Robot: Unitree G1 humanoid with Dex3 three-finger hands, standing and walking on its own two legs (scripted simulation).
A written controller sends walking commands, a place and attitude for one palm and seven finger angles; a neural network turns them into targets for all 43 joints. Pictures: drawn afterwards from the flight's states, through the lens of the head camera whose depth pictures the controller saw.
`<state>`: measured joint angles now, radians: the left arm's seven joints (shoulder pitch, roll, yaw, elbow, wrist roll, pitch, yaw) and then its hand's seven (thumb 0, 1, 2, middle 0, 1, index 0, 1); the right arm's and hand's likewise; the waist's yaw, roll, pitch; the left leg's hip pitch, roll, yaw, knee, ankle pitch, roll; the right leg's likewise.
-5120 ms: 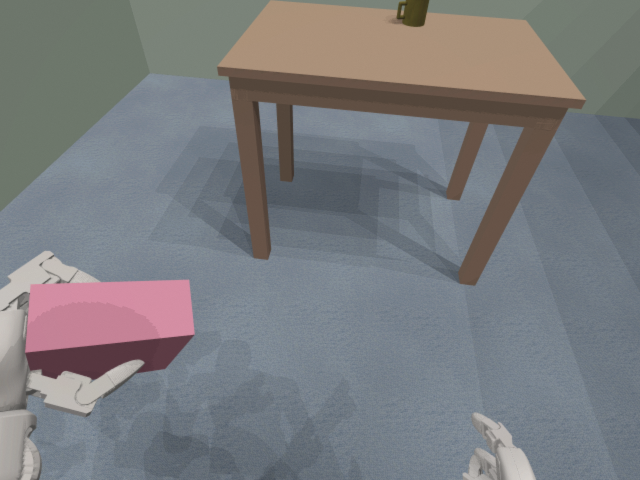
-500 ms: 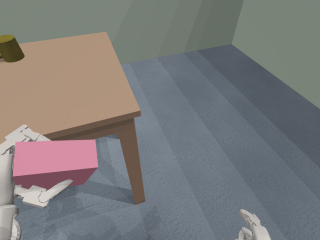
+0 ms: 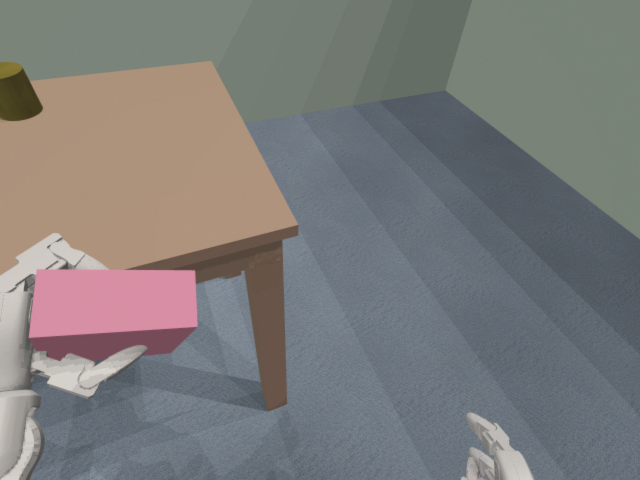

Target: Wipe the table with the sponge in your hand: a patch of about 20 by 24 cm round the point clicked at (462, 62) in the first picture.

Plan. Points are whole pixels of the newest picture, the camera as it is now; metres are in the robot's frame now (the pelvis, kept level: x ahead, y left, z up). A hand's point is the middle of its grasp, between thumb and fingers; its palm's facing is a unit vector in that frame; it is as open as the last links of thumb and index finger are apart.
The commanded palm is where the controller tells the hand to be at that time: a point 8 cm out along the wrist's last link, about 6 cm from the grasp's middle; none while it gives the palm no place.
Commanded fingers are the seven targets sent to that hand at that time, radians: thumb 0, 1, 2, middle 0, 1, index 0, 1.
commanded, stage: shuffle to correct the standing spot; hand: left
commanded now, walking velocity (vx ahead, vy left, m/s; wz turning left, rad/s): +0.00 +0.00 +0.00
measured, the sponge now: (139, 318) +0.23 +0.21 +0.14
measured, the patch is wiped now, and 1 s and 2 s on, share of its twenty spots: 0.00 0.00 0.00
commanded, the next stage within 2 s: come to a stop and stand still in 1.04 s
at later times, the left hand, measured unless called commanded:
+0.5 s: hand (71, 252) +0.29 +0.30 +0.15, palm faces +0.43 -0.82 -0.38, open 9.7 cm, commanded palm +0.22 +0.33 +0.17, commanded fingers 0.00 0.10 1.30 -1.20 -1.60 -1.20 -1.60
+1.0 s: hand (64, 203) +0.35 +0.34 +0.17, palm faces +0.36 -0.76 -0.54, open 9.7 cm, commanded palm +0.29 +0.38 +0.17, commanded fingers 0.00 0.10 1.30 -1.20 -1.60 -1.20 -1.60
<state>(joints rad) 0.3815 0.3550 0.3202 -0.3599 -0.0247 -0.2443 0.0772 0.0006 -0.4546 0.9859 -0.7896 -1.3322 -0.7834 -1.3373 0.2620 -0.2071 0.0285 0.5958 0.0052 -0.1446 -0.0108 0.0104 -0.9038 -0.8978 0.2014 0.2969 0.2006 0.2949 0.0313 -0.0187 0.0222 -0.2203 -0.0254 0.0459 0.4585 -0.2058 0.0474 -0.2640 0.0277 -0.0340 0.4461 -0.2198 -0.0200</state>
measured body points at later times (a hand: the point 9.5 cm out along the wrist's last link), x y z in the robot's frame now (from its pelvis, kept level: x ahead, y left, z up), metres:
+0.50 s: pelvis +0.08 +0.04 -0.02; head +0.10 +0.07 +0.43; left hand +0.26 +0.34 +0.17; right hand +0.28 -0.16 -0.08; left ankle +0.03 +0.08 -0.74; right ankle +0.06 -0.10 -0.74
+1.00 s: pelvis +0.14 +0.09 -0.02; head +0.17 +0.09 +0.43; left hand +0.32 +0.38 +0.19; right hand +0.30 -0.12 -0.12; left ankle +0.11 +0.15 -0.73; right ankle +0.18 +0.00 -0.74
